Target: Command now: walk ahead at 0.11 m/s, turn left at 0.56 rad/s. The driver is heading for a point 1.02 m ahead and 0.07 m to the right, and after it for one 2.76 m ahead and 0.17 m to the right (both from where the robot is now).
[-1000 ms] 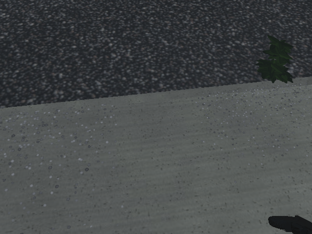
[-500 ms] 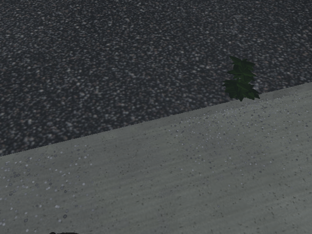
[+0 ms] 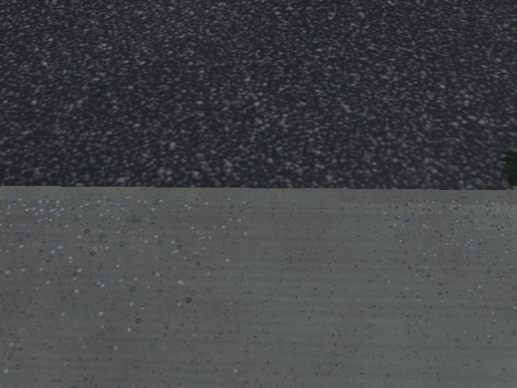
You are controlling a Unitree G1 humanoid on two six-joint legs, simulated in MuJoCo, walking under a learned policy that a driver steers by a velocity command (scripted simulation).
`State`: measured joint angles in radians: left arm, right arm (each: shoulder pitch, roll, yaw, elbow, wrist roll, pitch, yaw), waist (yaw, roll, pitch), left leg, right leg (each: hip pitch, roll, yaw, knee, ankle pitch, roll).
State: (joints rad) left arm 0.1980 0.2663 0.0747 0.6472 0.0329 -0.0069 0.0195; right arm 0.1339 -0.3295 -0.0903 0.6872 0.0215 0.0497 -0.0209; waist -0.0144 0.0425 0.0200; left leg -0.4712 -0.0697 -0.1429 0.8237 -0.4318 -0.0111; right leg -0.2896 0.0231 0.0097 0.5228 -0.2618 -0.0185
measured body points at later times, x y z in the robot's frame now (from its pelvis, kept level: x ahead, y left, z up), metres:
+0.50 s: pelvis +0.08 +0.08 +0.01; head +0.09 +0.10 +0.46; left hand +0.13 +0.36 -0.12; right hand +0.22 -0.17 -0.09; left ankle +0.04 +0.17 -0.73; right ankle +0.07 -0.09 -0.65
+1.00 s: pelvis +0.34 +0.05 +0.00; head +0.38 +0.05 +0.44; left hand +0.54 +0.29 -0.10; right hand +0.40 -0.24 -0.11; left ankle +0.27 +0.22 -0.63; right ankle +0.39 -0.02 -0.73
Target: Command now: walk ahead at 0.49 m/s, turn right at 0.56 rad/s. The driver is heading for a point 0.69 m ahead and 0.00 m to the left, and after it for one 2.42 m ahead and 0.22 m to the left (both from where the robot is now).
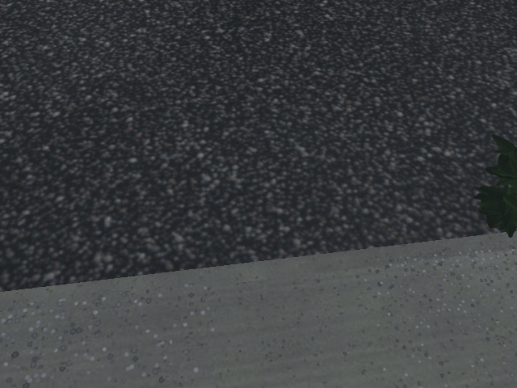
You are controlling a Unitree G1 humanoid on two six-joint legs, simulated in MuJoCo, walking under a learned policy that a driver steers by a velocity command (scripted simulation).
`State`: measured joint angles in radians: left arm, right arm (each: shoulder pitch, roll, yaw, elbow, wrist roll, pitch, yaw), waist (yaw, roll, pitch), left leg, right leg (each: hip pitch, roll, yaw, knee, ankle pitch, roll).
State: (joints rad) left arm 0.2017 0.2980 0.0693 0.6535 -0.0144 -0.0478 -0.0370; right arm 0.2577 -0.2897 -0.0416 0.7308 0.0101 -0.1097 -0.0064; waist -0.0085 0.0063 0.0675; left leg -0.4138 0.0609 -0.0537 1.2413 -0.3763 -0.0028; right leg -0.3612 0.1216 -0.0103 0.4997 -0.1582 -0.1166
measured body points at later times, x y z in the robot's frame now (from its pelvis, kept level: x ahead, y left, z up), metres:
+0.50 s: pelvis +0.28 +0.05 +0.01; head +0.30 +0.06 +0.46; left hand +0.47 +0.29 -0.10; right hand +0.32 -0.24 -0.09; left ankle +0.34 +0.15 -0.73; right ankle +0.20 -0.06 -0.64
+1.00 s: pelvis +0.50 -0.07 +0.01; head +0.53 -0.09 +0.46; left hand +0.70 +0.16 -0.08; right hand +0.52 -0.37 -0.12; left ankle +0.52 +0.09 -0.65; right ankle +0.51 -0.17 -0.73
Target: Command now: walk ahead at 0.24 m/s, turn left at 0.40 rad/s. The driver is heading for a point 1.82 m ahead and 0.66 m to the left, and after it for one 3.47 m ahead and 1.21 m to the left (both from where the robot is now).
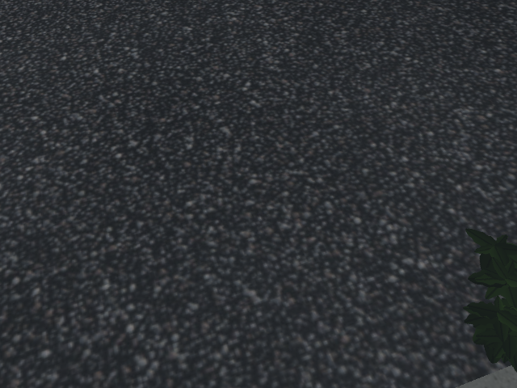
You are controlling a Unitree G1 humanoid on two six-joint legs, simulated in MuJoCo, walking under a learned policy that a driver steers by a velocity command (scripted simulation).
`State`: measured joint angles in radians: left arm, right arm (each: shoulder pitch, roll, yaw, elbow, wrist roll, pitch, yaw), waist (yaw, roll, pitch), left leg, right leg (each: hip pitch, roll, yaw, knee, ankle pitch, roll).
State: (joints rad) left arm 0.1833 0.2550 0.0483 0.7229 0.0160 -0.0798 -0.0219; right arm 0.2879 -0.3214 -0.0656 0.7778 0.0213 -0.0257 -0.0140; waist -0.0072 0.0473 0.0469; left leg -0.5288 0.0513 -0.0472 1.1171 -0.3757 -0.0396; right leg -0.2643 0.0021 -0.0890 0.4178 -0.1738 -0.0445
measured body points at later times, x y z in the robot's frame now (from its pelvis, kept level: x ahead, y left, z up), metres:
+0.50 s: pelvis +0.11 +0.03 -0.01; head +0.16 +0.06 +0.44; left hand +0.20 +0.34 -0.12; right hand +0.34 -0.20 -0.09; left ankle +0.16 +0.13 -0.74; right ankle +0.15 -0.12 -0.68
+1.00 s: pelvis +0.13 -0.01 +0.00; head +0.17 +0.00 +0.45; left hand +0.08 +0.29 -0.10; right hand +0.41 -0.16 -0.10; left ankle +0.05 +0.11 -0.69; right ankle +0.20 -0.11 -0.74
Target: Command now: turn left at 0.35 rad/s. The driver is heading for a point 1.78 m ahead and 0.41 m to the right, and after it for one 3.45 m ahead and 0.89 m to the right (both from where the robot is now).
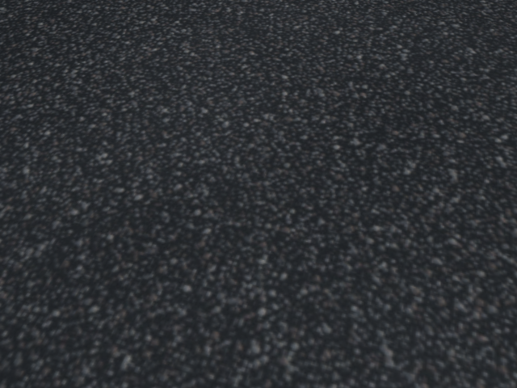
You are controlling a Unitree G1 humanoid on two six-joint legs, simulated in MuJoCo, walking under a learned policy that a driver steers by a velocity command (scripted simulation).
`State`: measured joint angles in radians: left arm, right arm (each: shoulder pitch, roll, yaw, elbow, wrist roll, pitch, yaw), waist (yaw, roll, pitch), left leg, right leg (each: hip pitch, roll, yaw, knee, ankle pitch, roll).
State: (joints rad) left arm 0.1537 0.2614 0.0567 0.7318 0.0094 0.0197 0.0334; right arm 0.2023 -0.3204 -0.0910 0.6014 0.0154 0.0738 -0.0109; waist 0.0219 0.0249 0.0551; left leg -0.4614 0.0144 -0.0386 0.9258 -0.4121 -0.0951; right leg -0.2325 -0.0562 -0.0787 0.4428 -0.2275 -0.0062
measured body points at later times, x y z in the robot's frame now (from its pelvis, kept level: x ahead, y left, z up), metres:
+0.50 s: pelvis +0.08 +0.00 +0.00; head +0.10 -0.01 +0.45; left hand +0.27 +0.24 -0.11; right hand +0.09 -0.29 -0.12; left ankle +0.00 +0.15 -0.74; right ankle +0.18 -0.16 -0.70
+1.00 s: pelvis +0.32 -0.13 +0.00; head +0.34 -0.17 +0.45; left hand +0.48 +0.11 -0.10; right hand +0.42 -0.45 -0.08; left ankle +0.58 -0.07 -0.69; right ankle +0.20 -0.16 -0.74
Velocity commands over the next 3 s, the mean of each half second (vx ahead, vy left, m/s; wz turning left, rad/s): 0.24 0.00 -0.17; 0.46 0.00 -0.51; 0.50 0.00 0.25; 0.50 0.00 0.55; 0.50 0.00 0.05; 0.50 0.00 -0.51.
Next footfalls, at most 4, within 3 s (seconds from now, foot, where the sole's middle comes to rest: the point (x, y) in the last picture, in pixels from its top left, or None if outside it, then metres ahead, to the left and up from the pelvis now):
0.10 left None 0.03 0.15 -0.78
0.60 right None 0.24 -0.18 -0.78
1.12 left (341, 325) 0.62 -0.14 -0.78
1.60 right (436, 265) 0.80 -0.43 -0.78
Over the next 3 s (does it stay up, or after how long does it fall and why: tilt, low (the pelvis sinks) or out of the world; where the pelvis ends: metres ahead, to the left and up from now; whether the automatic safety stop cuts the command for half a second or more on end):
stays up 1.43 -0.31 0.00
